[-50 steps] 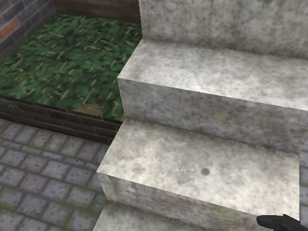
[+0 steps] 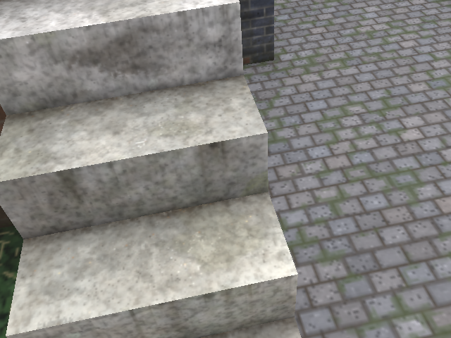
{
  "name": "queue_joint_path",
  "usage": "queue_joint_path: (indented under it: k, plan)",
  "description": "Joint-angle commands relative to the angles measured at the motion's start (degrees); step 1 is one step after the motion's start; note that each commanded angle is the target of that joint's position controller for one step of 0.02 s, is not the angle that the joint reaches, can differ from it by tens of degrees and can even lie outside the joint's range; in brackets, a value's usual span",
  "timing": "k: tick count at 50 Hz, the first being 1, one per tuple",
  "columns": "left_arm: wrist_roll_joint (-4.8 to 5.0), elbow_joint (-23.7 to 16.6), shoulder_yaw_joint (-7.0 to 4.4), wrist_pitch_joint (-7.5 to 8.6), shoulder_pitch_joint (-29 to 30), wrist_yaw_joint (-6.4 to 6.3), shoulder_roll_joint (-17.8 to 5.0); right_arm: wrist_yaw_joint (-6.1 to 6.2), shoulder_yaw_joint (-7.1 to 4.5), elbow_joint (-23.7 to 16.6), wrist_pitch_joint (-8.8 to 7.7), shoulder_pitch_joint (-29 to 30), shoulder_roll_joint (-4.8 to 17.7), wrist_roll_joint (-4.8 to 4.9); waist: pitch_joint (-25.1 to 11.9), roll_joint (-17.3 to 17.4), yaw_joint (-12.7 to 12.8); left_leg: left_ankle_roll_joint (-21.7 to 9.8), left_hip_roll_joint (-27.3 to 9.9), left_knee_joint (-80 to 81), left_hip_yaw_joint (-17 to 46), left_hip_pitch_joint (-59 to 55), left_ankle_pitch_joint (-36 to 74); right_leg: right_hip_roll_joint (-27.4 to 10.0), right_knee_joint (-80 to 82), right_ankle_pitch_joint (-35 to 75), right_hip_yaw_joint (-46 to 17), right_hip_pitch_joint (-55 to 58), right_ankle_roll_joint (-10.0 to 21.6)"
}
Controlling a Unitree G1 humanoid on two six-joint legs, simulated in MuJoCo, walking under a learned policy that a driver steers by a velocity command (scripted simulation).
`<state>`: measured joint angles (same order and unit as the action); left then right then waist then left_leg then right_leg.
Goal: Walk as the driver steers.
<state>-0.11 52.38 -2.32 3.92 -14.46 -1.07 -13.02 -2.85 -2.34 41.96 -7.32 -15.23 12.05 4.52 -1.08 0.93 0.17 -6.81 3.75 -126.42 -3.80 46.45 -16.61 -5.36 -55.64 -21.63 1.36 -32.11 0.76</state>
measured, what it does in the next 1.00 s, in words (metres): climbs: left foot 0.19 m higher, then right foot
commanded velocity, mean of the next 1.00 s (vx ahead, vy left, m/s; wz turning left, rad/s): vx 0.50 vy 0.00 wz -0.06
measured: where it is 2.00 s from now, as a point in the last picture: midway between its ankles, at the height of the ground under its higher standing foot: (106, 316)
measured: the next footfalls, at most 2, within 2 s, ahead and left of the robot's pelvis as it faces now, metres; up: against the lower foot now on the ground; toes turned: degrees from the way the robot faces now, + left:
left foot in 0.36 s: +0.25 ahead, +0.19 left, +0.19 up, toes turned +8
right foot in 0.78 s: +0.31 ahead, +0.01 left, +0.20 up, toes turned +1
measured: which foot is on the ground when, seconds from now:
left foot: up 0.00-0.34, down 0.36-0.80, up 0.82-1.00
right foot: down 0.00-0.40, up 0.42-0.76, down 0.78-1.00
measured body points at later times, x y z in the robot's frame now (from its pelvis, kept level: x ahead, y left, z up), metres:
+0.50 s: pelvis +0.18 +0.11 +0.11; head +0.18 +0.08 +0.56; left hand +0.29 +0.37 +0.01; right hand +0.31 -0.09 -0.02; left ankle +0.21 +0.18 -0.49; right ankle +0.12 -0.03 -0.52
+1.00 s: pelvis +0.28 +0.14 +0.23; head +0.24 +0.13 +0.68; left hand +0.40 +0.36 +0.15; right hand +0.49 -0.09 +0.19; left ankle +0.24 +0.26 -0.30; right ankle +0.27 +0.01 -0.49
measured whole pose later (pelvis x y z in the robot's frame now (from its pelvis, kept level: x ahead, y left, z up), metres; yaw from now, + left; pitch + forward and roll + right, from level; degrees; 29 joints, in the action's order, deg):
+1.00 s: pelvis +0.28 +0.14 +0.23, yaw -2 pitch +0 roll +0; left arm -0.4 32.8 1.5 4.9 -20.9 -1.1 -10.4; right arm 0.2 1.6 29.6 -0.3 -8.1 13.5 3.4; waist -5.0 0.5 2.0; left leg 3.2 7.9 -97.5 4.2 40.4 -16.7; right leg 0.2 -39.1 -21.0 -3.4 -18.5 1.1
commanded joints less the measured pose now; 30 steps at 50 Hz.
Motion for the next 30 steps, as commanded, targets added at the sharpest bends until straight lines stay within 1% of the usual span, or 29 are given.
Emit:
queue_joint_path:
  k: [1,2,3,4,5,6,7,8,9,10,11,12,13,14,15,16,17,18,19,20,21,22,23,24,25,26,27,29,30]
  plan:
    - [0.77,5.1,2.23,3.04,-3.7,3.56,6.2,3.08,2.96,-7.5,0.44,2.0,-7.6,3.99,3.4,-9.2,-1.3,-0.1,2.0,-10.4,9.5,25.0,4.1,-10.8,34.4,-3.9,-16.9,13.3,4.0]
    - [0.31,5.0,2.81,3.01,-1.4,4.82,5.1,4.38,1.81,-6.7,2.39,1.5,-4.2,4.04,5.8,-7.6,-3.0,0.9,2.3,-5.1,8.8,21.8,6.4,-11.1,37.8,-4.7,-11.0,5.7,2.7]
    - [-0.95,4.5,2.72,2.82,1.5,5.74,2.3,5.97,1.49,-6.3,4.17,1.3,-4.6,3.79,5.5,-7.0,-3.8,2.2,4.7,-15.7,4.4,19.9,4.4,-12.5,41.0,-3.4,-8.2,1.0,3.1]
    - [-0.27,3.9,2.66,2.43,4.1,6.21,0.1,6.61,1.14,-6.7,5.23,1.9,-4.0,3.85,7.1,-5.3,-5.0,3.3,4.3,-14.9,3.6,19.8,5.8,-12.3,42.6,-1.4,-3.6,-1.2,1.9]
    - [0.64,3.6,2.75,2.04,3.9,6.17,-0.8,6.97,1.18,-7.4,6.61,4.7,-5.0,4.49,8.6,-6.4,-3.5,3.5,5.9,-19.7,0.7,23.2,4.0,-12.1,43.4,0.3,-0.9,-0.7,0.7]
    - [1.4,4.2,1.56,2.53,2.4,6.21,-4.8,6.95,0.81,-7.9,6.98,6.6,-4.7,4.86,11.4,-8.3,-3.0,4.2,4.5,-10.5,-0.4,22.2,6.7,-11.8,46.2,2.6,2.2,-2.0,-0.9]
    - [1.79,4.4,1.02,2.79,0.5,5.84,-6.5,6.57,0.47,-8.7,7.69,9.5,-3.5,4.43,11.2,-7.5,-1.8,4.6,4.3,-3.9,-1.2,19.8,8.3,-11.1,48.0,4.6,4.7,-0.4,-1.9]
    - [2.14,4.3,0.79,2.85,-3.7,5.67,-6.2,5.96,0.06,-9.5,8.26,11.8,-2.5,3.25,9.6,-7.8,-0.7,5.8,2.4,5.9,-1.4,15.7,11.6,-11.0,49.1,6.9,6.7,2.4,-3.0]
    - [1.64,5.2,0.37,2.93,-8.7,4.96,-6.7,4.99,0.12,-9.6,8.87,13.3,-3.1,2.94,6.8,-8.8,0.9,7.0,2.3,9.0,-4.1,13.0,11.3,-12.3,51.6,6.7,5.4,7.4,-1.8]
    - [1.07,6.2,0.04,3.0,-13.6,3.62,-7.0,4.17,0.34,-10.1,10.15,14.7,-3.6,3.77,5.6,-9.5,2.3,8.3,1.0,6.7,-6.0,13.7,7.6,-14.1,53.7,6.4,3.2,14.2,0.1]
    - [0.9,7.6,-0.39,2.94,-17.2,1.65,-8.0,3.49,1.24,-10.6,10.94,14.8,-6.2,3.72,4.2,-14.0,1.8,8.0,-1.6,4.2,-3.6,15.9,-1.5,-16.5,56.1,8.8,0.3,22.4,2.0]
    - [1.09,6.7,-0.7,2.69,-17.2,0.2,-9.0,2.97,1.74,-11.1,11.42,15.2,-5.5,2.9,5.7,-11.6,1.4,7.0,-3.4,11.1,-4.1,17.0,-6.3,-16.4,57.4,10.2,1.9,27.3,2.4]
    - [0.97,6.4,-1.12,2.76,-17.7,-0.7,-9.3,2.16,2.45,-11.8,11.45,17.5,-6.3,1.97,6.2,-10.2,1.5,5.2,-4.8,18.6,-4.0,14.6,-8.3,-16.4,58.1,12.2,2.7,29.3,2.1]
    - [0.28,5.8,-0.2,1.65,-17.8,-1.58,-6.2,2.1,2.94,-12.1,11.79,18.6,-6.5,0.57,5.8,-10.1,1.3,2.2,-4.6,26.3,-2.8,9.2,-14.9,-15.1,56.4,16.8,4.3,28.9,1.9]
    - [0.49,4.0,-0.04,0.68,-14.6,-2.86,-5.7,1.02,3.49,-12.9,11.8,17.0,-6.8,-0.01,4.6,-12.2,-1.1,-0.4,-3.9,35.4,-3.5,-1.8,-18.8,-15.1,55.7,20.7,6.1,24.2,1.7]
    - [1.37,1.2,-0.8,0.01,-11.0,-4.06,-9.6,0.34,3.79,-12.1,11.49,13.3,-5.5,-1.43,2.8,-14.6,-4.1,-2.2,-2.0,45.1,-3.5,-13.6,-22.6,-15.9,53.6,31.1,5.4,20.7,3.6]
    - [3.22,-1.3,-1.5,-0.97,-10.1,-5.63,-12.8,-0.2,3.81,-11.4,10.79,10.4,-4.1,-1.97,2.1,-14.8,-5.7,-3.5,-0.5,57.8,-1.8,-17.2,-25.4,-16.2,47.8,41.6,4.1,24.5,4.4]
    - [3.86,-2.6,-1.3,-1.46,-12.6,-6.27,-13.0,0.19,3.82,-9.7,9.41,7.8,-4.1,-1.49,0.4,-15.0,-6.0,-5.0,-0.3,70.8,2.3,-16.1,-24.8,-17.5,39.8,51.1,0.8,32.7,4.7]
    - [0.4,-2.3,0.14,-2.93,-17.3,-4.11,-5.6,0.68,2.45,-5.5,8.23,1.5,0.6,-1.15,-5.3,4.0,-5.6,-3.4,-7.7,77.1,15.1,-22.4,-26.3,-8.6,26.6,50.2,10.0,26.1,2.6]
    - [-1.91,-9.6,0.23,-4.17,-5.5,-1.81,-5.6,0.98,2.63,-5.3,6.82,-1.0,3.5,-2.61,-0.8,12.4,-10.2,-1.3,-11.9,91.6,23.1,-27.2,-11.4,0.2,10.1,29.8,8.4,14.5,1.2]
    - [0.5,-12.9,-0.73,-3.88,1.0,0.73,-6.6,1.26,1.81,-2.5,5.99,1.4,5.8,-3.58,-1.4,13.2,-8.2,-0.9,-14.0,94.3,26.6,-28.5,-3.2,6.8,-6.0,8.4,1.6,2.8,-1.3]
    - [1.94,-15.6,1.14,-4.32,4.4,0.93,-1.4,0.76,3.26,-4.1,5.85,7.3,1.7,-3.55,-1.3,9.2,-4.5,1.3,-14.4,86.4,21.1,-30.3,13.9,8.4,-17.7,1.5,-8.2,-7.6,-3.4]
    - [0.74,-16.6,0.76,-3.87,3.4,0.15,-0.7,1.32,4.03,-3.9,5.72,7.3,0.2,-4.18,-5.1,8.1,-1.8,3.0,-17.4,81.0,21.2,-27.4,24.3,10.1,-26.7,5.7,-13.9,-10.5,-4.2]
    - [0.36,-17.7,0.75,-2.9,4.0,-0.1,-0.7,2.41,5.44,-6.1,6.29,13.1,-1.2,-5.22,-7.4,11.1,-0.4,2.2,-17.2,80.2,21.1,-18.4,19.0,11.1,-38.4,11.1,-10.8,-7.2,-3.9]
    - [-0.06,-18.0,0.85,-2.63,3.4,-0.16,-1.4,2.41,6.66,-6.2,6.07,16.5,-5.6,-4.48,-6.2,10.5,1.7,-0.2,-17.7,76.9,18.5,-14.2,12.0,10.7,-42.7,13.0,-9.7,-9.1,-3.0]
    - [-0.64,-18.3,1.36,-2.62,3.9,0.13,-1.8,2.21,7.12,-6.0,5.38,16.8,-7.2,-3.9,-4.4,7.8,1.5,-1.7,-17.8,75.1,17.5,-12.5,13.2,11.5,-46.8,16.1,-8.6,-9.1,-2.9]
    - [-0.67,-18.5,1.81,-2.32,2.8,0.19,-1.3,2.42,7.02,-5.8,4.65,14.5,-6.9,-3.83,-5.2,4.8,1.9,-3.9,-18.9,74.4,18.9,-14.4,12.3,12.4,-50.6,19.0,-9.9,-11.0,-3.0]
    - [-0.45,-19.9,1.34,-2.64,2.7,0.44,-3.1,3.3,6.32,-5.1,3.68,11.7,-5.7,-3.53,-4.7,-0.3,2.4,-6.2,-20.6,75.5,23.9,-13.9,2.7,12.3,-54.3,18.2,-11.9,-13.9,-4.6]
    - [0.91,-22.8,1.95,-3.32,6.1,0.41,-2.6,3.65,6.24,-7.6,2.93,7.4,-5.1,-3.71,-4.2,-0.5,0.3,-5.6,-22.1,77.7,23.8,-19.0,8.0,11.7,-52.4,13.6,-14.8,-18.7,-5.4]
